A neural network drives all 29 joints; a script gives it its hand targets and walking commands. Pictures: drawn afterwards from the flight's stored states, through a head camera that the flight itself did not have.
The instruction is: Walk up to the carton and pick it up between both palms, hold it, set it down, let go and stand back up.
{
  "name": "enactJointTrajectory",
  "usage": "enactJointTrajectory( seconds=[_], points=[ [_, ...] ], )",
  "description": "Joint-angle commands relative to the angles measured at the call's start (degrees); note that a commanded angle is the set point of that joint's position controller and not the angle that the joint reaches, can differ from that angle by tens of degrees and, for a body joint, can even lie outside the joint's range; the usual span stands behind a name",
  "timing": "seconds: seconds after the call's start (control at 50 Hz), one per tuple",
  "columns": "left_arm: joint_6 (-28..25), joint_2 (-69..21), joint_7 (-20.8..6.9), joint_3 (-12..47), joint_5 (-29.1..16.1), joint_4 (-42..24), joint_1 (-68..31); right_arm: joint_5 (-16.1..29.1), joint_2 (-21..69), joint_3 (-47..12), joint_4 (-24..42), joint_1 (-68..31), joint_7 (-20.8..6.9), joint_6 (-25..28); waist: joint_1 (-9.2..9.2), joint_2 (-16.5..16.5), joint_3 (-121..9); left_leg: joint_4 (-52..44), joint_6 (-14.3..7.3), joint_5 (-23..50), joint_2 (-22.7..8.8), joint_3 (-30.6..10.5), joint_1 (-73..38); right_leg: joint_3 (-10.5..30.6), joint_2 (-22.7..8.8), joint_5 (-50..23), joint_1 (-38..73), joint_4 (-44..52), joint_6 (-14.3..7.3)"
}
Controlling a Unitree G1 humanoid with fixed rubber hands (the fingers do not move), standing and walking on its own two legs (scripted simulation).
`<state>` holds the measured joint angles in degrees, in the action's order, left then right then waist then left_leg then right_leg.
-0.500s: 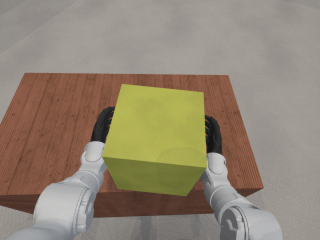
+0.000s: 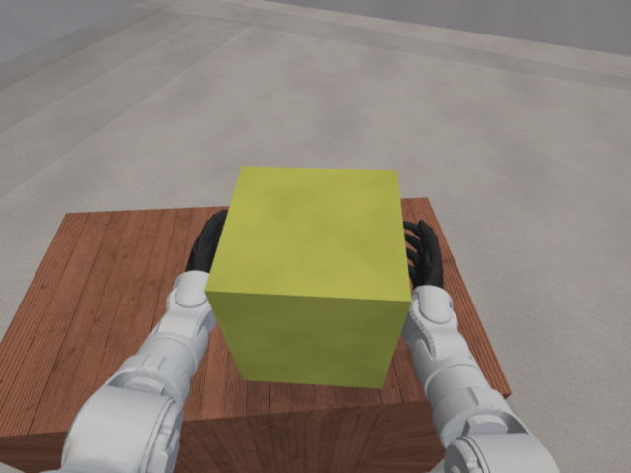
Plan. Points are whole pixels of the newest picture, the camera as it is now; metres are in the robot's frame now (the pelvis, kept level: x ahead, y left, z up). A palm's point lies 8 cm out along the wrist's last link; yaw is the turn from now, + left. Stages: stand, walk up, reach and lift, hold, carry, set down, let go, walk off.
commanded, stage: reach and lift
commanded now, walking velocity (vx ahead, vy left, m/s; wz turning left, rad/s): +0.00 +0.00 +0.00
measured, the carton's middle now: (314, 282) +0.38 -0.03 +0.03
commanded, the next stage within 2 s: none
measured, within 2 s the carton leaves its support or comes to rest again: neither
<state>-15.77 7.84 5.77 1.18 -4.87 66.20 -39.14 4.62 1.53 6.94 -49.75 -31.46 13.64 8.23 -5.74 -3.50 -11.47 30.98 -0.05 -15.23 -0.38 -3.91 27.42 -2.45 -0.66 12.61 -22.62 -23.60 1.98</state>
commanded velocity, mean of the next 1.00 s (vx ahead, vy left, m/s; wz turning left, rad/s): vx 0.00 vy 0.00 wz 0.00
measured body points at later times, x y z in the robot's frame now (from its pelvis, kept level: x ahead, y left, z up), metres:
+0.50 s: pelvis -0.02 -0.02 +0.01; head -0.04 +0.00 +0.46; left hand +0.39 +0.12 +0.12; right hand +0.36 -0.18 +0.11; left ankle -0.01 +0.11 -0.74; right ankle -0.02 -0.14 -0.74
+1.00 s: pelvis -0.01 -0.02 +0.01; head -0.04 +0.01 +0.46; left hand +0.36 +0.13 +0.14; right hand +0.34 -0.17 +0.13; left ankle -0.01 +0.11 -0.74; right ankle -0.02 -0.14 -0.74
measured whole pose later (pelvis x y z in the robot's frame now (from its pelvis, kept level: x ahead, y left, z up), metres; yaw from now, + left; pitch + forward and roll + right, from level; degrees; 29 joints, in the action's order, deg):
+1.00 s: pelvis -0.01 -0.02 +0.01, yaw +1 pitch -4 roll -1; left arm 25.2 -0.9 2.7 -10.0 10.7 11.9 -24.7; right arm 8.5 -0.3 2.6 -26.9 -26.4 11.8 -12.7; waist -4.5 3.3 -0.2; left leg 20.6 1.2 -11.0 -0.8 -4.6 5.8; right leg -2.3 -0.1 9.3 -1.7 -14.8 0.7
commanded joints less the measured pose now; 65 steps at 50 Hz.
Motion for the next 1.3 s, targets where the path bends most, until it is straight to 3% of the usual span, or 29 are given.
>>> enactJointTrajectory(
  seconds=[0.0,0.06,0.08,0.1,0.16,0.24,0.38,0.52,0.62,0.84,1.06,1.28],
  points=[
    [-3.3,-46.4,-10.1,12.4,6.0,-19.5,-42.7,-2.5,44.3,-26.1,10.3,-38.2,-9.9,-1.0,-0.14,-1.2,-26.1,-1.9,4.6,33.2,1.2,-1.1,-20.9,1.5,2.7,-22.6,13.3,1.2,-1.8],
    [-1.7,-47.0,-10.7,10.8,6.7,-19.0,-43.5,-2.9,43.6,-23.9,9.3,-40.3,-10.6,-1.3,0.43,-1.4,-23.7,-3.8,4.7,30.9,1.0,-0.4,-21.8,1.4,2.8,-20.3,14.3,2.8,-2.3],
    [-2.3,-50.5,-9.6,15.2,2.8,-28.4,-43.2,-0.8,43.5,-29.3,17.8,-41.7,-11.2,-0.5,3.34,-1.2,-33.1,-2.9,5.5,38.9,0.6,-0.6,-26.2,1.3,3.8,-25.0,17.2,1.7,-2.7],
    [-1.7,-49.5,-9.5,15.4,2.7,-27.0,-46.6,-1.2,44.5,-28.8,16.8,-41.6,-11.1,-1.5,1.70,-0.3,-29.4,-3.7,5.2,35.3,1.2,-0.3,-24.6,2.0,3.3,-22.4,16.4,3.3,-2.4],
    [2.2,-48.6,-9.5,12.9,4.5,-26.7,-46.4,-2.3,43.1,-26.6,14.1,-41.3,-11.5,-4.7,1.76,1.2,-21.5,-7.8,3.5,23.8,1.4,0.6,-21.9,2.5,2.4,-13.6,16.0,4.9,-2.1],
    [8.7,-47.3,-10.4,10.4,6.2,-28.4,-44.2,-1.9,40.3,-23.8,12.9,-42.0,-11.6,-6.9,2.60,1.6,-17.1,-10.9,2.7,18.5,1.5,1.9,-22.0,2.2,2.1,-8.5,17.1,7.0,-2.1],
    [14.6,-49.5,-10.3,12.1,6.4,-37.2,-45.4,-1.1,41.8,-23.8,19.9,-45.6,-11.4,-8.2,1.99,1.2,-23.7,-10.3,3.3,22.8,2.6,2.9,-25.6,1.8,2.6,-14.9,21.5,7.4,-1.0],
    [22.3,-47.5,-11.3,10.4,9.7,-42.4,-36.1,0.7,37.8,-25.7,23.7,-43.3,-10.8,-10.2,3.45,2.6,-19.3,-11.0,3.3,25.9,3.1,3.3,-27.4,1.1,3.2,-19.4,26.0,7.8,-0.2],
    [27.7,-47.1,-12.0,11.8,10.8,-47.8,-30.1,2.6,35.4,-28.1,29.1,-42.6,-10.1,-11.1,3.38,3.8,-16.6,-10.7,3.4,28.3,3.4,3.2,-28.9,0.5,3.8,-22.7,27.9,8.0,0.3],
    [34.9,-46.8,-11.9,20.5,9.1,-62.1,-26.0,6.0,32.2,-31.8,40.7,-39.2,-8.7,-14.2,0.18,1.0,-15.5,-10.0,4.9,28.2,3.5,1.8,-31.0,-0.3,3.9,-25.5,27.8,7.4,0.5],
    [40.3,-46.5,-11.5,20.6,9.7,-63.9,-24.2,7.3,29.5,-31.4,44.0,-41.8,-9.3,-17.3,0.91,1.1,-13.7,-11.3,4.4,22.9,2.9,1.7,-31.2,-0.8,4.2,-18.8,25.0,8.2,-0.1],
    [42.3,-45.1,-12.3,16.4,10.9,-61.4,-26.5,7.1,30.7,-29.8,41.3,-45.5,-9.4,-18.4,2.03,3.3,-13.2,-12.7,2.4,18.3,3.2,2.9,-29.6,-0.2,3.7,-17.7,26.6,8.4,0.4]
  ],
)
